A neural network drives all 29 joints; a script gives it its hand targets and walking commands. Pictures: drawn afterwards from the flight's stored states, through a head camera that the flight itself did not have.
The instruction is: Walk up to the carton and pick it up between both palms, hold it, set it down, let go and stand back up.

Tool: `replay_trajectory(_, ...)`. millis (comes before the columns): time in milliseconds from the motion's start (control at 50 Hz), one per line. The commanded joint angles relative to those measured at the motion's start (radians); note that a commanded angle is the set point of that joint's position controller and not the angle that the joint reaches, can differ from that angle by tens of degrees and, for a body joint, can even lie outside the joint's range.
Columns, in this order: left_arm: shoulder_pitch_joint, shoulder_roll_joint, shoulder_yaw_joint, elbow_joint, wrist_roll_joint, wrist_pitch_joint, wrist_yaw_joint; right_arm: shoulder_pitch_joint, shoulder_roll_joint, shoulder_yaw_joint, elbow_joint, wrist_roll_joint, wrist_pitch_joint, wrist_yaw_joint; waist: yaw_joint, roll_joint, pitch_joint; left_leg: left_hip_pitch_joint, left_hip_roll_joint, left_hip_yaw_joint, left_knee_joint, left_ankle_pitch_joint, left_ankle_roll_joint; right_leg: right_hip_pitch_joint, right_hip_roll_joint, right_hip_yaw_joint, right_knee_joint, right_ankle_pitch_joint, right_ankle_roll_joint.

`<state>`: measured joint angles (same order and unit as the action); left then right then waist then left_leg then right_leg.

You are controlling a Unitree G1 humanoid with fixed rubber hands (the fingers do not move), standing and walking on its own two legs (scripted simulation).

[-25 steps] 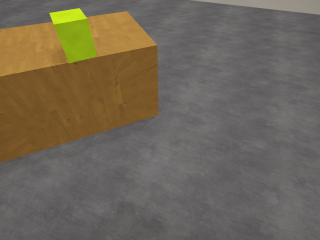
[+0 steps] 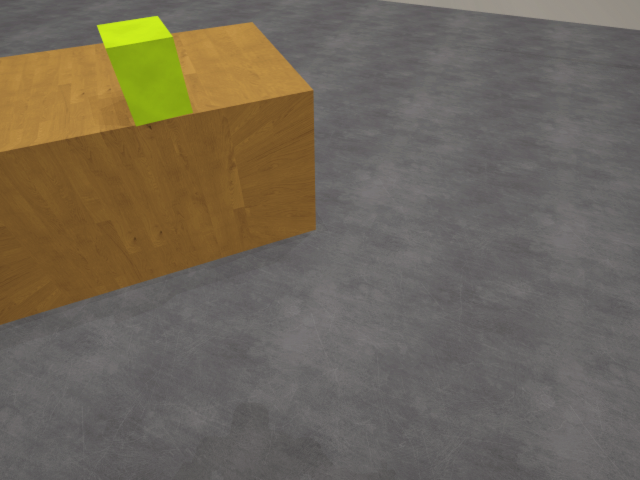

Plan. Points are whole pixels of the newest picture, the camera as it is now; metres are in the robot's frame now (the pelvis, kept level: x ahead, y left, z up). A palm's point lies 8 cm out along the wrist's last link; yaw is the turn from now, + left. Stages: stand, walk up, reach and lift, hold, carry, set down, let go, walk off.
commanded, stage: stand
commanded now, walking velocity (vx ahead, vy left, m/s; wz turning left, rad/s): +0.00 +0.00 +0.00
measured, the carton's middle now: (146, 70) +1.19 +0.57 -0.01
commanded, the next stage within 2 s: walk up in 0.70 s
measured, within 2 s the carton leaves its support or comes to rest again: neither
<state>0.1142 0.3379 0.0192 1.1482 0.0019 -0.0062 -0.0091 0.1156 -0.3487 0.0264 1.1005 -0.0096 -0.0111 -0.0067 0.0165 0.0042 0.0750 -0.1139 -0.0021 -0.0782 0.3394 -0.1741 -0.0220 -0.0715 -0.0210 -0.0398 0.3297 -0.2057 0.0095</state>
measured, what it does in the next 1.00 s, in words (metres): stands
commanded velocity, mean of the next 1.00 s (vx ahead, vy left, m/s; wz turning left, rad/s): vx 0.00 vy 0.00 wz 0.00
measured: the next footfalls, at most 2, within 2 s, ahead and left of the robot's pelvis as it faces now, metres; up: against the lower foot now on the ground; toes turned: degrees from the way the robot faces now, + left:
left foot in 1.18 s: +0.12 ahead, +0.23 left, +0.00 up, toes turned +13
right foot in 1.46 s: +0.26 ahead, +0.02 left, +0.00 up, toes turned +14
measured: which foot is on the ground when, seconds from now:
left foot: down 0.00-0.94, up 0.96-1.00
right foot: down 0.00-1.00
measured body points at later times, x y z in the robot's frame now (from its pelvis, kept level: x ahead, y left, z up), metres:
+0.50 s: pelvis +0.00 +0.00 +0.00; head +0.01 +0.00 +0.45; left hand +0.06 +0.30 -0.14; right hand +0.09 -0.29 -0.13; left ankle +0.01 +0.13 -0.75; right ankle -0.01 -0.12 -0.75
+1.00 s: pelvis +0.00 +0.01 -0.01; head +0.02 +0.01 +0.44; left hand +0.06 +0.32 -0.13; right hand +0.09 -0.30 -0.14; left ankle +0.00 +0.13 -0.73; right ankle -0.02 -0.12 -0.75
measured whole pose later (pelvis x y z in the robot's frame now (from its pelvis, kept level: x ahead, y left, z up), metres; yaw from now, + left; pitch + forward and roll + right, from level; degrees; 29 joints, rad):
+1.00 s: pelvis +0.00 +0.01 -0.01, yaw +5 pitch -3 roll -2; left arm 0.14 0.35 0.08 1.05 0.03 -0.04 -0.02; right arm 0.18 -0.38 -0.03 1.03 -0.04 0.03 0.06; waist 0.00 0.03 0.08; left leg -0.29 0.00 -0.07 0.71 -0.36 0.02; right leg -0.07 -0.04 -0.12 0.37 -0.25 0.01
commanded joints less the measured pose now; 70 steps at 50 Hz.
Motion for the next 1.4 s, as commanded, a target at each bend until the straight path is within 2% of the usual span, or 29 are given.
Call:
replay_trajectory(0,-0.032,0.229,0.042,-0.054,0.001,-0.019,0.014,-0.042,-0.211,-0.045,-0.063,-0.003,-0.021,-0.017,-0.004,0.006,-0.075,-0.018,0.108,-0.077,-0.047,0.198,0.038,0.018,-0.111,0.101,-0.057,0.152,-0.038)
replay_trajectory(60,-0.012,0.227,0.042,-0.055,-0.001,-0.019,0.015,-0.042,-0.212,-0.045,-0.062,-0.003,-0.022,-0.013,0.007,-0.001,-0.099,-0.015,0.107,-0.075,-0.046,0.209,0.038,0.043,-0.111,0.098,-0.054,0.168,-0.034)
replay_trajectory(240,-0.032,0.229,0.043,-0.053,0.001,-0.017,0.011,-0.045,-0.219,-0.049,-0.062,-0.002,-0.021,-0.014,0.001,0.011,-0.077,-0.022,0.108,-0.076,-0.051,0.187,0.04,0.027,-0.11,0.103,-0.057,0.144,-0.037)
replay_trajectory(360,-0.026,0.232,0.043,-0.05,0.002,-0.017,0.014,-0.039,-0.206,-0.044,-0.066,-0.001,-0.023,-0.012,-0.002,-0.013,-0.07,-0.016,0.109,-0.077,-0.052,0.183,0.043,0.023,-0.109,0.104,-0.059,0.142,-0.04)
replay_trajectory(400,-0.014,0.226,0.041,-0.05,0.002,-0.018,0.014,-0.045,-0.218,-0.05,-0.067,-0.002,-0.021,-0.014,0.002,0.009,-0.082,-0.011,0.107,-0.076,-0.05,0.185,0.04,0.029,-0.11,0.106,-0.061,0.141,-0.037)
replay_trajectory(460,-0.031,0.222,0.041,-0.056,0.001,-0.021,0.011,-0.038,-0.231,-0.054,-0.066,0.002,-0.022,-0.014,-0.003,-0.013,-0.06,-0.023,0.103,-0.074,-0.051,0.185,0.039,0.011,-0.11,0.1,-0.064,0.136,-0.036)
replay_trajectory(540,-0.021,0.227,0.04,-0.048,0.001,-0.017,0.014,-0.041,-0.206,-0.047,-0.067,0.0,-0.021,-0.013,-0.001,0.016,-0.078,-0.015,0.104,-0.075,-0.05,0.169,0.038,0.028,-0.111,0.104,-0.062,0.129,-0.038)
replay_trajectory(600,-0.023,0.211,0.037,-0.056,0.0,-0.019,0.011,-0.039,-0.22,-0.05,-0.066,0.001,-0.022,-0.014,0.002,-0.012,-0.074,-0.023,0.106,-0.076,-0.05,0.188,0.04,0.028,-0.109,0.097,-0.057,0.15,-0.037)
replay_trajectory(860,-0.018,0.217,0.04,-0.048,0.001,-0.018,0.012,-0.03,-0.205,-0.043,-0.063,-0.002,-0.025,-0.013,-0.007,0.021,-0.073,-0.019,0.106,-0.073,-0.057,0.175,0.041,0.026,-0.109,0.107,-0.057,0.142,-0.036)
replay_trajectory(880,0.04,0.339,0.113,-0.124,0.018,-0.037,0.011,-0.009,-0.307,-0.124,-0.119,-0.021,-0.002,0.025,0.046,0.026,-0.084,-0.228,0.057,-0.095,0.051,-0.212,0.098,0.167,-0.105,0.033,0.026,-0.273,-0.086)
replay_trajectory(900,0.108,0.353,0.134,-0.12,0.025,-0.039,0.009,-0.059,-0.284,-0.119,-0.161,-0.034,0.013,0.05,0.079,-0.021,-0.033,-0.431,0.032,-0.086,0.117,-0.403,0.101,0.237,-0.178,0.135,-0.037,-0.46,-0.133)
replay_trajectory(920,0.127,0.39,0.153,-0.127,0.034,-0.048,0.013,-0.122,-0.255,-0.12,-0.196,-0.034,0.028,0.063,0.113,-0.171,0.033,-0.558,-0.001,0.013,0.433,-0.284,0.064,0.23,-0.349,0.309,-0.201,-0.546,-0.217)
replay_trajectory(940,0.094,0.404,0.163,-0.166,0.043,-0.058,0.017,-0.136,-0.254,-0.122,-0.215,-0.042,0.029,0.069,0.107,-0.146,0.046,-0.565,0.076,-0.027,0.586,-0.27,0.046,0.143,-0.48,0.389,-0.24,-0.502,-0.286)
replay_trajectory(960,0.041,0.404,0.167,-0.196,0.045,-0.065,0.019,-0.107,-0.262,-0.132,-0.216,-0.037,0.025,0.076,0.069,-0.106,0.069,-0.554,0.118,-0.052,0.623,-0.275,0.037,0.08,-0.513,0.372,-0.25,-0.453,-0.301)
replay_trajectory(1000,-0.009,0.386,0.168,-0.243,0.045,-0.072,0.018,-0.027,-0.274,-0.147,-0.213,-0.029,0.014,0.091,0.012,-0.086,0.066,-0.503,0.176,-0.058,0.555,-0.276,0.027,0.056,-0.493,0.278,-0.204,-0.357,-0.279)
replay_trajectory(1020,-0.021,0.373,0.163,-0.264,0.043,-0.076,0.011,0.01,-0.275,-0.151,-0.21,-0.023,0.011,0.098,-0.002,-0.087,0.058,-0.46,0.187,-0.039,0.475,-0.286,0.025,0.055,-0.445,0.188,-0.166,-0.29,-0.246)
replay_trajectory(1040,-0.034,0.374,0.164,-0.28,0.046,-0.077,0.003,0.054,-0.271,-0.157,-0.208,-0.016,0.011,0.107,-0.015,-0.144,0.024,-0.394,0.169,-0.006,0.431,-0.272,0.025,0.052,-0.386,0.104,-0.135,-0.246,-0.219)
replay_trajectory(1100,-0.044,0.36,0.164,-0.307,0.048,-0.071,-0.008,0.111,-0.237,-0.162,-0.216,-0.008,0.005,0.114,-0.037,-0.161,-0.001,-0.164,0.108,0.103,0.3,-0.148,0.03,-0.089,-0.29,-0.059,-0.006,-0.187,-0.169)
replay_trajectory(1120,-0.066,0.339,0.16,-0.314,0.042,-0.064,-0.009,0.173,-0.23,-0.167,-0.196,-0.009,0.0,0.108,-0.069,-0.122,0.004,-0.06,0.073,0.154,0.236,-0.044,0.037,-0.167,-0.244,-0.118,0.09,-0.216,-0.141)
replay_trajectory(1140,-0.048,0.293,0.149,-0.318,0.046,-0.054,-0.011,0.279,-0.25,-0.184,-0.163,-0.016,-0.009,0.096,-0.107,-0.009,-0.045,0.094,0.02,0.155,0.203,-0.036,0.054,-0.249,-0.195,-0.167,0.289,-0.179,-0.124)
replay_trajectory(1160,-0.008,0.215,0.127,-0.328,0.043,-0.046,-0.015,0.393,-0.313,-0.208,-0.141,-0.024,-0.015,0.08,-0.149,0.236,-0.072,0.186,-0.011,0.063,0.121,-0.198,0.093,-0.334,-0.108,-0.199,0.611,-0.161,-0.09)
replay_trajectory(1180,-0.007,0.149,0.102,-0.362,0.034,-0.038,-0.031,0.412,-0.408,-0.22,-0.165,-0.027,-0.013,0.061,-0.159,0.454,-0.009,0.182,0.154,-0.316,-0.05,-0.475,0.161,-0.566,0.01,-0.163,0.834,-0.403,-0.048)
replay_trajectory(1200,0.015,0.22,0.11,-0.373,0.023,-0.037,-0.033,0.329,-0.451,-0.213,-0.228,-0.026,-0.019,0.057,-0.103,0.294,-0.012,0.078,0.297,-0.702,-0.245,-0.666,0.26,-0.585,0.031,-0.024,0.896,-0.401,-0.036)
replay_trajectory(1220,0.02,0.289,0.115,-0.368,0.029,-0.037,-0.03,0.229,-0.449,-0.215,-0.252,-0.01,-0.021,0.059,-0.056,0.222,0.031,-0.006,0.386,-0.777,-0.29,-0.701,0.311,-0.543,-0.027,0.056,0.917,-0.394,-0.046)
replay_trajectory(1240,0.044,0.324,0.12,-0.346,0.025,-0.038,-0.029,0.169,-0.418,-0.212,-0.265,-0.003,-0.029,0.057,-0.028,0.132,0.043,-0.041,0.351,-0.634,-0.219,-0.591,0.3,-0.503,-0.071,0.08,0.878,-0.327,-0.05)
replay_trajectory(1280,0.105,0.313,0.117,-0.308,0.016,-0.04,-0.026,0.157,-0.364,-0.199,-0.284,-0.007,-0.045,0.043,-0.017,0.158,0.01,-0.049,0.244,-0.376,-0.075,-0.293,0.267,-0.44,-0.108,0.084,0.737,-0.267,-0.047)
replay_trajectory(1300,0.113,0.313,0.118,-0.312,0.016,-0.038,-0.029,0.165,-0.352,-0.192,-0.287,-0.004,-0.047,0.042,-0.019,0.166,0.006,-0.084,0.219,-0.334,-0.065,-0.284,0.26,-0.408,-0.098,0.06,0.658,-0.272,-0.043)
replay_trajectory(1340,0.127,0.313,0.12,-0.326,0.014,-0.037,-0.035,0.162,-0.341,-0.187,-0.311,-0.02,-0.051,0.042,-0.011,0.18,0.022,-0.149,0.24,-0.347,-0.062,-0.278,0.278,-0.352,-0.082,0.054,0.541,-0.292,-0.042)
replay_trajectory(1380,0.172,0.309,0.126,-0.332,0.019,-0.044,-0.035,0.162,-0.33,-0.186,-0.338,-0.018,-0.055,0.04,0.007,0.156,0.0,-0.175,0.265,-0.341,-0.029,-0.185,0.285,-0.278,-0.072,0.047,0.445,-0.251,-0.048)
